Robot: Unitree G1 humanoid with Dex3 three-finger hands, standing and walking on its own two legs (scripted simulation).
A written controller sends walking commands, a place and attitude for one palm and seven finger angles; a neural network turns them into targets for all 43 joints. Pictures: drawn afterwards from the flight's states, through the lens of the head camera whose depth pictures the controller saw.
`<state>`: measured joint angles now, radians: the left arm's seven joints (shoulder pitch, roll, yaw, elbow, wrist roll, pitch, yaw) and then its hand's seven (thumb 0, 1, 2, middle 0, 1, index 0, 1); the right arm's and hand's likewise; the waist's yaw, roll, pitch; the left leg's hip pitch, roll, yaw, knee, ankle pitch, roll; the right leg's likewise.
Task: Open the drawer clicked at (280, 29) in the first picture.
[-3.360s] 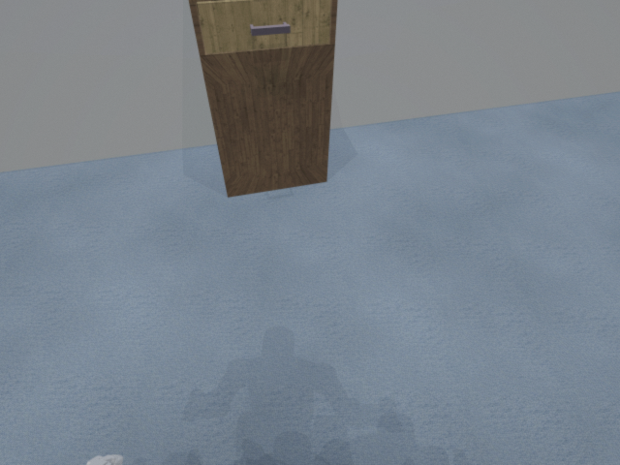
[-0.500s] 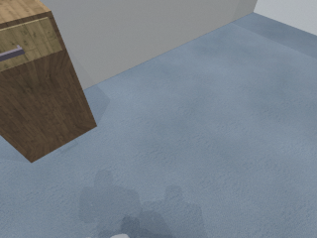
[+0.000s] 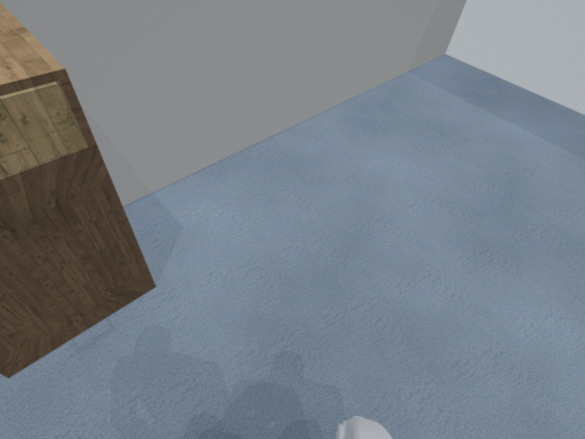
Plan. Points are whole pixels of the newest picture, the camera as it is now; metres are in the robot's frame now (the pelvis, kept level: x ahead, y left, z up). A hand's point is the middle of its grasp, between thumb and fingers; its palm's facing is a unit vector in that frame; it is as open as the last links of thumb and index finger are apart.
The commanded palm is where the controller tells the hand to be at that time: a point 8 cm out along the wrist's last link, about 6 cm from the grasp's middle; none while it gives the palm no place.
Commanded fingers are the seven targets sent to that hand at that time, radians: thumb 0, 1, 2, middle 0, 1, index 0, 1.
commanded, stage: turn to face it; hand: left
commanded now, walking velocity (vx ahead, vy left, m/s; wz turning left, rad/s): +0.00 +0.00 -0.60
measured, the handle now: out of the picture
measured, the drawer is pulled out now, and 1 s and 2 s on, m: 0.00 0.00 0.00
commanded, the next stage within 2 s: take the last steps up to it in 1.54 s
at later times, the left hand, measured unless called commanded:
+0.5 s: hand (216, 374) +0.25 +0.14 -0.17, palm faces +0.10 -0.98 -0.18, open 7.3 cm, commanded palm none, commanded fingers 0.00 0.90 0.90 -0.20 -0.30 -0.20 -0.30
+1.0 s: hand (158, 433) +0.15 +0.21 -0.16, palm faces +0.40 -0.86 -0.33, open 7.4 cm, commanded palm none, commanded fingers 0.00 0.90 0.90 -0.20 -0.30 -0.20 -0.30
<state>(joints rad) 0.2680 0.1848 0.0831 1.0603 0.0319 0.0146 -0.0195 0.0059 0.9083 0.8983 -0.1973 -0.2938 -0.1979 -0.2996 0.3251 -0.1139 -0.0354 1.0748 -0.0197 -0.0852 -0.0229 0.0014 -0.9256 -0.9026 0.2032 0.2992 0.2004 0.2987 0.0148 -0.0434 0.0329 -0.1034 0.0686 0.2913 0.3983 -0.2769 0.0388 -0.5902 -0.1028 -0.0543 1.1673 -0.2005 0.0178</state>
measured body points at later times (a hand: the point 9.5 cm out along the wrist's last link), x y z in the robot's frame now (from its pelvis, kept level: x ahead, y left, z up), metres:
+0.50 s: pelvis +0.14 -0.03 -0.02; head +0.16 -0.03 +0.43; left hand +0.24 +0.19 -0.16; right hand +0.17 -0.26 -0.17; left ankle +0.12 +0.09 -0.70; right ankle +0.20 -0.13 -0.74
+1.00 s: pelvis +0.15 -0.04 -0.01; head +0.19 -0.05 +0.43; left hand +0.13 +0.25 -0.14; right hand +0.32 -0.25 -0.16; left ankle +0.16 +0.10 -0.74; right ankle +0.20 -0.15 -0.74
